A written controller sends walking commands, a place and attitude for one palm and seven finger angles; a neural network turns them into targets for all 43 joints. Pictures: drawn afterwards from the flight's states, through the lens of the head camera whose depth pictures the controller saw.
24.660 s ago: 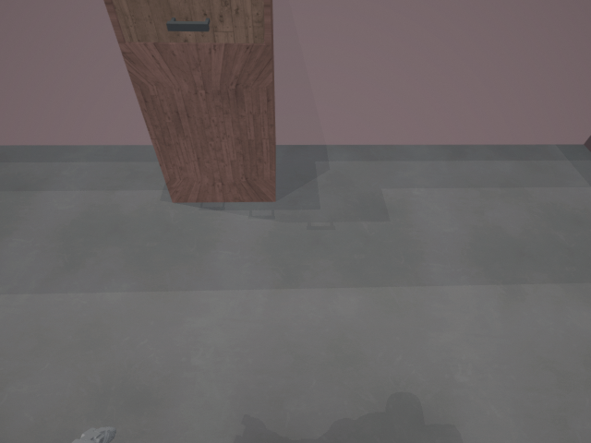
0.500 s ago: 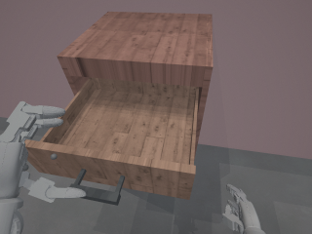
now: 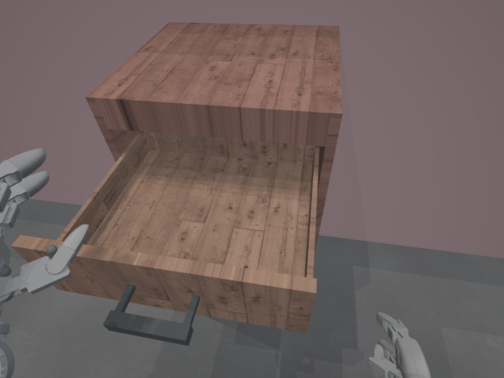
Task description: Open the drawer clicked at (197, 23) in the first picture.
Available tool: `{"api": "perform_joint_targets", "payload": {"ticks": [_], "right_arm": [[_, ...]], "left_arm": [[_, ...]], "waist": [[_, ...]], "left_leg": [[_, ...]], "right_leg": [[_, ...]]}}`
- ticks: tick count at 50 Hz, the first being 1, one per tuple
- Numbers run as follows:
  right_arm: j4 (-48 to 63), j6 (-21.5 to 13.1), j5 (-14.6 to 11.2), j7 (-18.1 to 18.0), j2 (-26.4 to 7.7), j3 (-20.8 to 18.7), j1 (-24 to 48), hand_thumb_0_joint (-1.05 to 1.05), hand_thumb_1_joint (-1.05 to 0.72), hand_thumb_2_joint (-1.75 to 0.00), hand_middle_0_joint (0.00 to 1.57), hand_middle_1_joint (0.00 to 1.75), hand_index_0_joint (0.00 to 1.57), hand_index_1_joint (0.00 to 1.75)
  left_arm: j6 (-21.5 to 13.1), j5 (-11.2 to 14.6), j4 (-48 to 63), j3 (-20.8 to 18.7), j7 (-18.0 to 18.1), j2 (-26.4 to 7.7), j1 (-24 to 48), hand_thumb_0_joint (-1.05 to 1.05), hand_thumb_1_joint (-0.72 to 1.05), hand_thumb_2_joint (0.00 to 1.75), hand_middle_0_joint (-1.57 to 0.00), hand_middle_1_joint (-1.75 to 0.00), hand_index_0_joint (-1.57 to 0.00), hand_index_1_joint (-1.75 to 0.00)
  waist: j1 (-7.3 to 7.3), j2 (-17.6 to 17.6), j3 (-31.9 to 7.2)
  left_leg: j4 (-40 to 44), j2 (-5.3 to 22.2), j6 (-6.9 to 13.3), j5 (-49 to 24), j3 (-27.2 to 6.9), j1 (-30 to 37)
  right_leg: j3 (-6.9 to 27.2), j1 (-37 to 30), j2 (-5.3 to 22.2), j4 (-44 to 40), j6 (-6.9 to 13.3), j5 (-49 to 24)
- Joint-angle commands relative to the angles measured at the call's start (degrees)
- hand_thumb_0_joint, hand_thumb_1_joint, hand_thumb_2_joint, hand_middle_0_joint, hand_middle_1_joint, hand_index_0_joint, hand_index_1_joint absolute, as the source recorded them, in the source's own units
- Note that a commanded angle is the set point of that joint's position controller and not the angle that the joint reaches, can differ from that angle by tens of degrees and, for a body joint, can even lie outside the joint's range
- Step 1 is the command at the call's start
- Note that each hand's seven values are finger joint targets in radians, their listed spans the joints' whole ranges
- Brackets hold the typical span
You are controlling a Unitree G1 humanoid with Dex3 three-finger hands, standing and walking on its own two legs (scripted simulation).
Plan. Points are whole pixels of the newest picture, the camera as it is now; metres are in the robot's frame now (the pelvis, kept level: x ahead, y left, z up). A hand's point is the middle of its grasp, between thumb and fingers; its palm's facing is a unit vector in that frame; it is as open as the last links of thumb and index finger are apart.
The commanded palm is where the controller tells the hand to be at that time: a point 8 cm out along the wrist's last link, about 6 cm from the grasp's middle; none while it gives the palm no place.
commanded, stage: draw the hand back to the body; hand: left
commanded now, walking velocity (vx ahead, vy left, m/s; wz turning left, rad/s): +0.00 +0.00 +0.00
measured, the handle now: (155, 312) +0.20 +0.17 +0.04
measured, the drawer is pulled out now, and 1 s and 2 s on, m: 0.29 0.29 0.29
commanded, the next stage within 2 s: step back with the hand held close in 0.32 s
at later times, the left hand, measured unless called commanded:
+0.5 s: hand (45, 249) +0.18 +0.23 +0.23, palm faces +0.45 -0.78 -0.43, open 7.4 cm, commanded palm +0.12 +0.27 +0.23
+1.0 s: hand (1, 300) +0.13 +0.24 +0.22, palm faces +0.41 -0.75 -0.53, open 7.4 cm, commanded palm +0.07 +0.28 +0.23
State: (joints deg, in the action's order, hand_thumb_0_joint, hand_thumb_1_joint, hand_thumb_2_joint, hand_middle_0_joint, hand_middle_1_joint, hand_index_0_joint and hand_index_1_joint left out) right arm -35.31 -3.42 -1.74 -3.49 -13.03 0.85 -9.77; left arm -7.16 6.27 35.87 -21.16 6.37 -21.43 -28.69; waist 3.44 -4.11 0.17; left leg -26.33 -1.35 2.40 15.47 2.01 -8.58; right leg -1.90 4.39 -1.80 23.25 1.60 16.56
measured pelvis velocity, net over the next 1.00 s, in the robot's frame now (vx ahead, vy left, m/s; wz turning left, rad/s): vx -0.07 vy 0.01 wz -0.01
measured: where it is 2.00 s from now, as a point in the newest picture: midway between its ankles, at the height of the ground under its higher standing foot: outside the picture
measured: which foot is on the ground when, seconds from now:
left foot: down 0.00-1.00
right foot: down 0.00-1.00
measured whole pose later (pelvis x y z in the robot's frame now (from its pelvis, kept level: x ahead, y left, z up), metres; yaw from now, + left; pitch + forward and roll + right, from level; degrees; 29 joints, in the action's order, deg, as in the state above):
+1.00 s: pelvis -0.07 +0.01 -0.01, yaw -1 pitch +1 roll +0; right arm -31.6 -2.4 -2.2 -3.3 -12.6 -0.4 -12.1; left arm -13.2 4.8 40.8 -29.9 7.8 -27.6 -33.3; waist 0.5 -0.9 0.8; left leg -31.8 -1.4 3.4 11.8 3.4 -21.1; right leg -1.3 18.8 -1.2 32.4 1.0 14.5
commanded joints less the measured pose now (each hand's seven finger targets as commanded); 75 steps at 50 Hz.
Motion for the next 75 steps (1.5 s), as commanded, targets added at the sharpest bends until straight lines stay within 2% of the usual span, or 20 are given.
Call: {"api": "perform_joint_targets", "payload": {"ticks": [1,6,21,22,24,26,31,37,42,50,53,55,57,59,62,63,65,69,72,75], "right_arm": [[9.3,-3.2,-0.2,-0.4,-5.4,-2.1,7.9,0.00,-0.90,-0.90,0.20,0.30,0.20,0.30],[9.4,-3.4,0.0,-0.1,-5.4,-2.0,8.1,0.00,-0.90,-0.90,0.20,0.30,0.20,0.30],[9.3,-3.1,-0.3,0.0,-5.3,-2.2,8.6,0.00,-0.90,-0.90,0.20,0.30,0.20,0.30],[11.9,-2.2,-0.9,0.4,-6.0,-1.9,4.6,0.00,-0.90,-0.90,0.20,0.30,0.20,0.30],[10.0,-2.1,-0.6,0.5,-6.0,-2.7,5.3,0.00,-0.90,-0.90,0.20,0.30,0.20,0.30],[10.6,-1.6,-0.7,0.9,-6.7,-3.0,5.7,0.00,-0.90,-0.90,0.20,0.30,0.20,0.30],[12.4,0.3,-1.2,1.1,-6.8,-4.1,5.9,0.00,-0.90,-0.90,0.20,0.30,0.20,0.30],[13.6,0.7,-1.0,0.4,-6.6,-4.2,6.0,0.00,-0.90,-0.90,0.20,0.30,0.20,0.30],[13.4,-0.5,-0.6,0.0,-6.6,-4.3,4.8,0.00,-0.90,-0.90,0.20,0.30,0.20,0.30],[12.5,-3.0,-0.7,-0.1,-6.9,-4.0,2.8,0.00,-0.90,-0.90,0.20,0.30,0.20,0.30],[11.7,-3.5,-0.3,0.0,-6.7,-3.9,2.2,0.00,-0.90,-0.90,0.20,0.30,0.20,0.30],[11.0,-3.9,0.2,0.1,-6.5,-3.8,2.0,0.00,-0.90,-0.90,0.20,0.30,0.20,0.30],[10.8,-4.0,0.5,0.1,-6.8,-3.8,2.1,0.00,-0.90,-0.90,0.20,0.30,0.20,0.30],[11.4,-4.1,0.5,0.1,-6.5,-3.5,2.5,0.00,-0.90,-0.90,0.20,0.30,0.20,0.30],[12.5,-4.9,0.4,-0.1,-6.9,-3.7,3.8,0.00,-0.90,-0.90,0.20,0.30,0.20,0.30],[12.4,-5.3,0.9,-0.2,-6.3,-3.6,3.3,0.00,-0.90,-0.90,0.20,0.30,0.20,0.30],[11.1,-6.0,1.4,0.1,-5.8,-3.8,2.2,0.00,-0.90,-0.90,0.20,0.30,0.20,0.30],[8.8,-7.4,1.7,1.1,-6.3,-3.8,1.7,0.00,-0.90,-0.90,0.20,0.30,0.20,0.30],[8.3,-7.9,1.9,1.5,-7.1,-3.6,2.8,0.00,-0.90,-0.90,0.20,0.30,0.20,0.30],[9.0,-7.5,1.2,1.8,-6.9,-3.3,4.6,0.00,-0.90,-0.90,0.20,0.30,0.20,0.30]], "left_arm": [[-3.3,0.0,10.4,-7.1,1.2,-10.3,4.6,0.00,0.73,0.82,-0.21,-0.41,-0.21,-0.41],[-3.0,0.0,11.2,-5.8,1.0,-9.5,4.9,0.00,0.90,0.90,-0.20,-0.30,-0.20,-0.30],[-3.4,0.2,9.3,-6.5,1.0,-9.8,4.1,0.00,0.90,0.90,-0.20,-0.30,-0.20,-0.30],[-6.2,-0.4,13.4,-16.9,1.7,-20.1,14.5,0.00,0.90,0.90,-0.20,-0.30,-0.20,-0.30],[-7.2,-0.8,7.6,-12.9,0.6,-14.7,8.3,0.00,0.90,0.90,-0.20,-0.30,-0.20,-0.30],[-7.1,-1.1,5.7,-10.0,-0.3,-11.6,3.3,0.00,0.90,0.90,-0.20,-0.30,-0.20,-0.30],[-7.0,-1.2,9.2,-11.3,0.1,-12.9,-2.8,0.00,0.90,0.90,-0.20,-0.30,-0.20,-0.30],[-8.0,-1.2,17.0,-15.8,1.8,-17.2,-6.0,0.00,0.90,0.90,-0.20,-0.30,-0.20,-0.30],[-8.4,-1.1,16.8,-16.4,2.4,-16.7,-6.2,0.00,0.90,0.90,-0.20,-0.30,-0.20,-0.30],[-8.8,-1.7,12.8,-13.9,2.8,-13.8,-1.5,0.00,0.90,0.90,-0.20,-0.30,-0.20,-0.30],[-9.2,-2.1,13.9,-12.4,3.3,-13.5,0.3,0.00,0.90,0.90,-0.20,-0.30,-0.20,-0.30],[-9.5,-2.4,15.4,-12.5,3.7,-14.1,1.0,0.00,0.90,0.90,-0.20,-0.30,-0.20,-0.30],[-9.7,-2.5,16.7,-13.4,4.1,-15.4,1.1,0.00,0.90,0.90,-0.20,-0.30,-0.20,-0.30],[-10.2,-2.4,17.6,-13.8,4.2,-14.9,-0.4,0.00,0.90,0.90,-0.20,-0.30,-0.20,-0.30],[-11.4,-2.9,17.4,-15.9,4.2,-15.3,-1.1,0.00,0.90,0.90,-0.20,-0.30,-0.20,-0.30],[-11.5,-3.1,17.8,-16.8,4.2,-15.3,-0.5,0.00,0.90,0.90,-0.20,-0.30,-0.20,-0.30],[-11.5,-2.5,16.9,-16.4,3.8,-14.7,-0.4,0.00,0.90,0.90,-0.20,-0.30,-0.20,-0.30],[-11.8,-1.9,16.5,-14.5,2.6,-13.6,-0.4,0.00,0.90,0.90,-0.20,-0.30,-0.20,-0.30],[-12.4,-1.9,17.6,-14.9,1.8,-15.2,0.9,0.00,0.90,0.90,-0.20,-0.30,-0.20,-0.30],[-12.9,-1.0,18.0,-15.6,0.5,-15.5,0.2,0.00,0.90,0.90,-0.20,-0.30,-0.20,-0.30]], "waist": [[-0.16,0.5,-5.1],[-0.23,-0.2,-5.3],[-0.16,0.6,-3.7],[-1.88,-2.7,2.0],[-2.63,5.3,-1.7],[-2.97,5.4,-4.6],[-3.02,6.2,-9.8],[-2.70,-0.6,-10.9],[-2.51,-3.3,-9.1],[-3.78,2.7,-3.4],[-4.52,6.9,-1.9],[-4.70,7.6,-2.6],[-4.78,5.1,-4.0],[-4.53,2.0,-5.0],[-3.78,-9.4,-5.3],[-3.67,-9.7,-5.3],[-3.64,-4.7,-5.9],[-3.53,-4.8,-8.1],[-3.11,-7.9,-9.5],[-2.77,-5.6,-12.0]], "left_leg": [[2.8,4.2,-1.4,-15.9,-3.1,5.7],[2.6,4.1,-1.4,-17.5,-3.1,6.0],[2.9,4.0,-1.2,-13.4,-2.9,5.1],[2.0,4.6,0.0,-9.7,-4.9,1.6],[-0.7,4.5,0.3,-10.5,-4.9,2.7],[-1.6,4.9,0.5,-15.1,-4.1,3.1],[-2.0,6.9,0.4,-22.3,-4.1,2.1],[1.1,8.8,0.7,-19.9,-7.7,-3.1],[4.7,11.0,1.5,-12.6,-9.3,-9.7],[4.6,10.3,2.0,13.4,-9.6,-20.1],[-2.8,6.6,0.7,13.6,-7.9,-14.2],[-7.3,5.3,0.1,9.8,-7.1,-9.7],[-6.4,5.6,0.0,7.4,-7.7,-8.6],[-0.1,8.3,1.0,6.7,-10.8,-11.4],[13.2,16.7,3.5,18.0,-17.0,-24.2],[14.6,18.3,4.3,17.5,-18.0,-26.5],[10.5,18.2,4.4,2.8,-15.5,-20.3],[7.3,18.0,4.0,-13.1,-13.5,-9.7],[6.8,17.3,3.1,-13.8,-11.9,-7.7],[5.2,15.1,1.3,-7.6,-9.6,-8.3]], "right_leg": [[1.2,3.9,2.8,-3.2,0.2,-15.5],[1.2,3.4,2.9,-3.1,0.2,-17.4],[1.5,4.5,3.0,-4.2,0.0,-14.4],[7.1,9.9,5.9,-6.6,0.2,-16.7],[9.8,9.2,7.7,-6.6,-0.1,-24.1],[9.1,7.6,8.4,-4.3,-1.1,-30.4],[7.5,6.1,8.5,-0.1,-1.6,-30.8],[6.1,6.6,6.8,3.8,-0.8,-19.6],[4.5,5.8,4.6,7.5,-1.2,-9.5],[8.0,9.1,6.0,5.7,-0.6,1.7],[13.3,18.8,9.6,-3.8,1.3,10.1],[14.6,22.5,12.1,-5.8,2.5,8.4],[13.7,21.7,12.1,-3.9,2.9,4.5],[9.7,17.6,8.7,0.7,1.1,2.9],[3.0,6.8,1.8,16.8,-1.4,6.6],[2.6,5.3,1.0,21.6,-1.8,6.7],[2.9,9.9,1.4,22.3,-1.7,8.1],[0.9,13.1,1.1,15.7,-2.4,8.6],[0.3,10.6,0.8,9.8,-2.2,5.7],[-0.5,7.3,1.0,4.0,-1.3,1.9]]}}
